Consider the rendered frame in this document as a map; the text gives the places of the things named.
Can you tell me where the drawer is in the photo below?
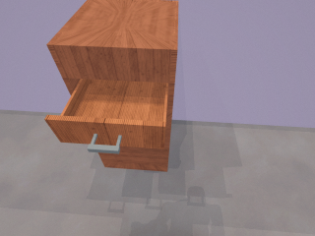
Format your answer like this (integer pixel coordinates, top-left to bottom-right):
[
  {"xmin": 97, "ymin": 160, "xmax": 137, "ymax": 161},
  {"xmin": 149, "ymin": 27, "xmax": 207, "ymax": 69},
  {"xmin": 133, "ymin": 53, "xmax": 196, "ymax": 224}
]
[{"xmin": 44, "ymin": 79, "xmax": 168, "ymax": 149}]

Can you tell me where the cabinet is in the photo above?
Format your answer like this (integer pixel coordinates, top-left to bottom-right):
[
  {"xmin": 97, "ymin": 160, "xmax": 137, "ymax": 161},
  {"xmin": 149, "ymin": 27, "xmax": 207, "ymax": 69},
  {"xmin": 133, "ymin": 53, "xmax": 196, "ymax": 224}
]
[{"xmin": 46, "ymin": 0, "xmax": 179, "ymax": 172}]

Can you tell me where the handle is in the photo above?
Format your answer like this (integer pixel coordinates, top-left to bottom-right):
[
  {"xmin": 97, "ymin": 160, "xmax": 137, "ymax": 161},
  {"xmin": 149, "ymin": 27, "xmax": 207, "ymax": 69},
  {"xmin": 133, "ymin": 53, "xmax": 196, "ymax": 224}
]
[{"xmin": 87, "ymin": 134, "xmax": 122, "ymax": 154}]

